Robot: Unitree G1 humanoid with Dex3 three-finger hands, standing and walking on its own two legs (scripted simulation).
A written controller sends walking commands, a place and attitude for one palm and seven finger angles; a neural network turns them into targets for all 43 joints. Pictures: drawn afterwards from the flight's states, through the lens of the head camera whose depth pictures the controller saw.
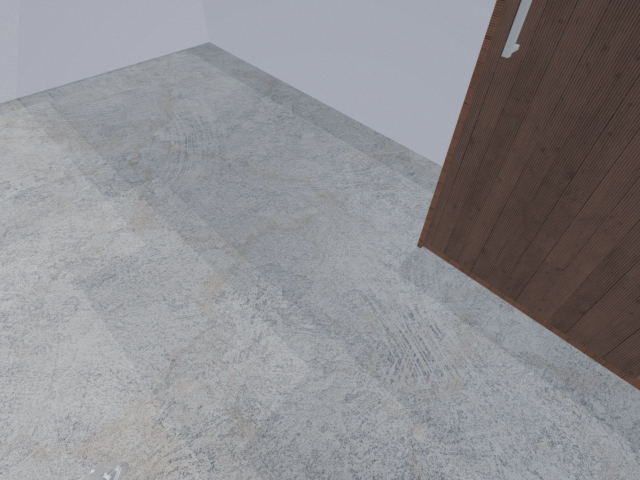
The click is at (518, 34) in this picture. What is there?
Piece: wardrobe's sliding door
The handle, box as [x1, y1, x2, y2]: [502, 0, 531, 57]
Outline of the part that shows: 531,0 521,1 504,47 502,56 508,57 513,51 518,48 519,45 516,44 515,41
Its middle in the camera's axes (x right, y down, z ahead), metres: +0.49 -0.55 +0.91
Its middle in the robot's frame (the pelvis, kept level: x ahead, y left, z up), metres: +1.09 -0.42 +0.19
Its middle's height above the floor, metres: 0.96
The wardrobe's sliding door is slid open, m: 0.00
